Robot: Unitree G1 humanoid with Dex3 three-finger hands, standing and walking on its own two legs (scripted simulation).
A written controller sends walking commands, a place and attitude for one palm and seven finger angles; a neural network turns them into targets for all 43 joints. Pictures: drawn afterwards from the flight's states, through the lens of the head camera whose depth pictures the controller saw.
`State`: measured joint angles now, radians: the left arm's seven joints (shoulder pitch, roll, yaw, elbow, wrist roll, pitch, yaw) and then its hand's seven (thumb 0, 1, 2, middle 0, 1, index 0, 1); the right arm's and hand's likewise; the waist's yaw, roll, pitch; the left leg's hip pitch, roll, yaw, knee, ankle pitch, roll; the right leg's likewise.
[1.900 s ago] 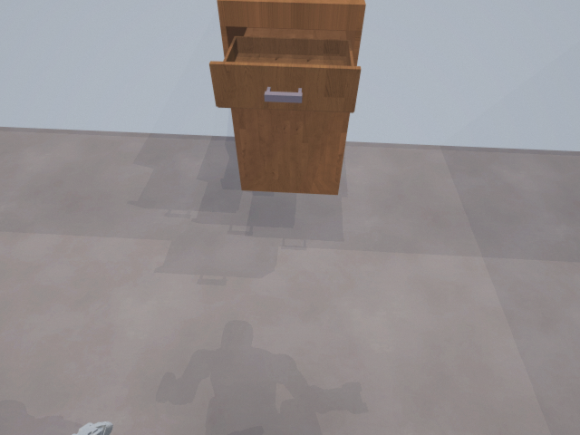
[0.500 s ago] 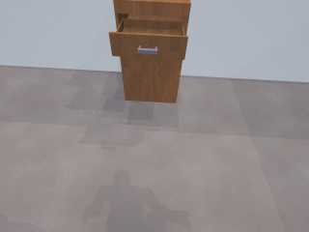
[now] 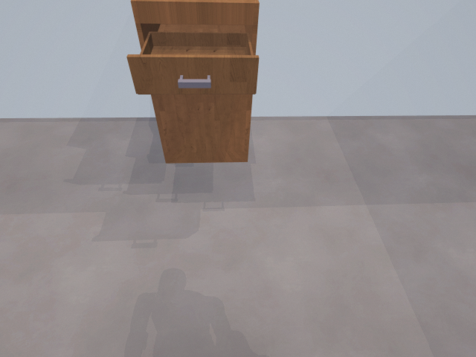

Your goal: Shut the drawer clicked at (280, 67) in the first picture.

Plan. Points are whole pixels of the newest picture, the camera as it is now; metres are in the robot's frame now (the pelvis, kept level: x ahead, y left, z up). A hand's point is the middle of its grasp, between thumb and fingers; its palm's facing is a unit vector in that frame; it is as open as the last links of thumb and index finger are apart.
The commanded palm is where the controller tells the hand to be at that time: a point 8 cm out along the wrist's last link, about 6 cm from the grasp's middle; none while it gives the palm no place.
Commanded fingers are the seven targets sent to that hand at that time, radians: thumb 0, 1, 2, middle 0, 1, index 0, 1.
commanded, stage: walk to a spot facing it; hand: left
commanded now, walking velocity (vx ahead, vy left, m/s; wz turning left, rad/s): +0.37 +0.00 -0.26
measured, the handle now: (195, 80) +0.98 +0.22 -0.04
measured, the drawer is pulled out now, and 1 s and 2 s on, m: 0.30 0.30 0.30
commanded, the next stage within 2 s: turn to face it in 0.80 s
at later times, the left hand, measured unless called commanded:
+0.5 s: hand out of the picture +0.13 +0.17 -0.17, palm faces +0.03 -0.99 -0.13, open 7.4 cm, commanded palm none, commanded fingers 0.00 0.90 0.90 -0.20 -0.30 -0.20 -0.30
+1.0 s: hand (199, 206) +0.51 +0.14 -0.15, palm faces -0.30 -0.92 -0.24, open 7.4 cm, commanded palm none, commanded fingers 0.00 0.90 0.90 -0.20 -0.30 -0.20 -0.30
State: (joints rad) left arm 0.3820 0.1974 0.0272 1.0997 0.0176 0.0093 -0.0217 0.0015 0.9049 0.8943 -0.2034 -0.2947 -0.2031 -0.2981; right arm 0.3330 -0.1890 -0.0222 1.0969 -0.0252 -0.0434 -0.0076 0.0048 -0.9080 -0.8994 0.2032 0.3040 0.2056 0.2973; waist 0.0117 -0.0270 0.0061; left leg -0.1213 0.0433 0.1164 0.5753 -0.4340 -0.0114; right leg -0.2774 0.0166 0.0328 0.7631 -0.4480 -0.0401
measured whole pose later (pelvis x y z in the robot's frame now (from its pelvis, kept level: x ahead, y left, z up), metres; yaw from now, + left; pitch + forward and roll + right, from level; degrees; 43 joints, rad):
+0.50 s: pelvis +0.19 +0.01 +0.00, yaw -5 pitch -2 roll -1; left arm 0.45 0.14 0.05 1.13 0.02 -0.07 0.01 0.00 0.90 0.89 -0.21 -0.30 -0.21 -0.30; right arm 0.13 -0.17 -0.06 0.98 -0.02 -0.05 0.02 0.01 -0.92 -0.90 0.20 0.30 0.20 0.30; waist 0.04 -0.02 0.04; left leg -0.46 0.09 0.12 0.62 -0.19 0.01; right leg 0.05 0.00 -0.02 0.43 -0.44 0.00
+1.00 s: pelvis +0.35 -0.02 -0.01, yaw -19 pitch -2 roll +1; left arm 0.18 0.19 0.07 0.95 0.02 -0.04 -0.02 0.00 0.91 0.89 -0.20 -0.29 -0.20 -0.30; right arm 0.34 -0.20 -0.06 1.05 -0.02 -0.01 0.00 0.00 -0.92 -0.90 0.20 0.30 0.20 0.30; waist -0.03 0.03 0.07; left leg -0.26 0.15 0.21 0.89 -0.51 -0.01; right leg -0.39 -0.05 -0.13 0.66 -0.21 -0.05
